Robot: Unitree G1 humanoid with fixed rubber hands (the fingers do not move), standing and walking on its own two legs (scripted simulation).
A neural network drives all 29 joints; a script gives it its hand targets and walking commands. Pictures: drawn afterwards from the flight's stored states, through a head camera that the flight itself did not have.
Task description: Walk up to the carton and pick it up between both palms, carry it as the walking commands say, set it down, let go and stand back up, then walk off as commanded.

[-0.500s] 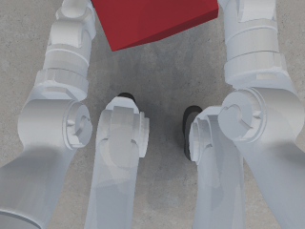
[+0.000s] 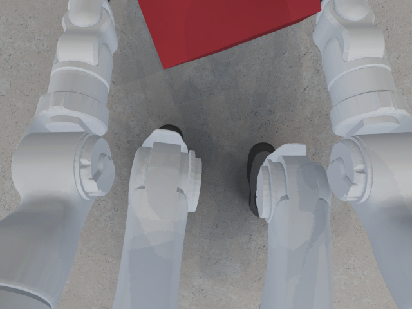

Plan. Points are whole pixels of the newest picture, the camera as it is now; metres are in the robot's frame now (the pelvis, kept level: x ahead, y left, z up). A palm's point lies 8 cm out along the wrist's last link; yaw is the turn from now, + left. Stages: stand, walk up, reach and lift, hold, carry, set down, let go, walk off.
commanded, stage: set down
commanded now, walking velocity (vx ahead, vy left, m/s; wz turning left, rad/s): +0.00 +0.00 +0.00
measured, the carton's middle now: out of the picture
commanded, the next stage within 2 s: let go in 1.36 s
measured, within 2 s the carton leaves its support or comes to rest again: rests again in 0.66 s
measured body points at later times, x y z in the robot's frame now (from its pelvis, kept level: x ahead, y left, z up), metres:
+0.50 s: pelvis -0.01 +0.00 +0.03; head +0.35 +0.04 +0.29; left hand +0.53 +0.25 -0.09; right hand +0.57 -0.09 -0.10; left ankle +0.12 +0.14 -0.37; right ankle +0.11 -0.12 -0.37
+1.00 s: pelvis +0.01 -0.01 +0.16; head +0.37 +0.03 +0.41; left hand +0.52 +0.25 +0.02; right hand +0.55 -0.09 +0.00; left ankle +0.12 +0.14 -0.37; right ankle +0.11 -0.12 -0.37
